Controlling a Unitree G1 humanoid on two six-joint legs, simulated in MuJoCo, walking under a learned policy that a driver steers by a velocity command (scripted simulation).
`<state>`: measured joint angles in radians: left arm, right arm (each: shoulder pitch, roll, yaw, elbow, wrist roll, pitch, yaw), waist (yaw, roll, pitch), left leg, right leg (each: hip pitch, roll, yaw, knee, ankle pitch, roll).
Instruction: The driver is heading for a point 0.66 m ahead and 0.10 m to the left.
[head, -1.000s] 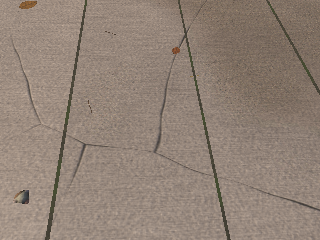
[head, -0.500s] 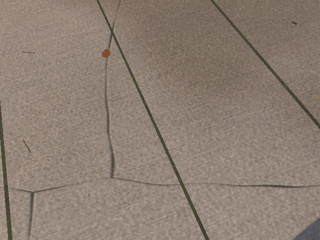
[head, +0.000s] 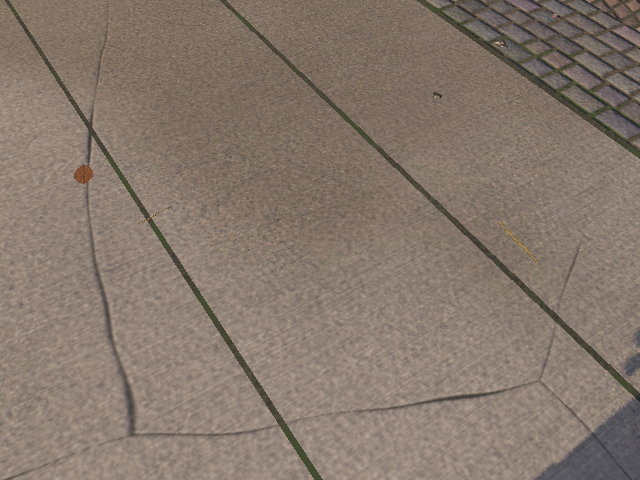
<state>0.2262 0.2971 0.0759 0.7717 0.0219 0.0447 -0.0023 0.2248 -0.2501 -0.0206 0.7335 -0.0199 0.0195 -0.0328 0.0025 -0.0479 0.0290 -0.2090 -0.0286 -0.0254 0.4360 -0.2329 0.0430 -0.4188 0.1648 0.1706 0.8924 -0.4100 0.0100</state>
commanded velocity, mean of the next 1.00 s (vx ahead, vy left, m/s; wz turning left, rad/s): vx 0.37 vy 0.00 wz -0.04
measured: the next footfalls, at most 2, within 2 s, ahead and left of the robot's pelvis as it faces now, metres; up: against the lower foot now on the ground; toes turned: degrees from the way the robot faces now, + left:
right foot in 0.24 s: +0.02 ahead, -0.10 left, +0.00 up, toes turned +2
left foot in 0.64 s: +0.34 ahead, +0.11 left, +0.00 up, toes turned +3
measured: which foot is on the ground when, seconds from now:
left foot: down 0.00-0.24, up 0.26-0.62, down 0.64-1.00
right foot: up 0.00-0.22, down 0.24-0.66, up 0.68-1.00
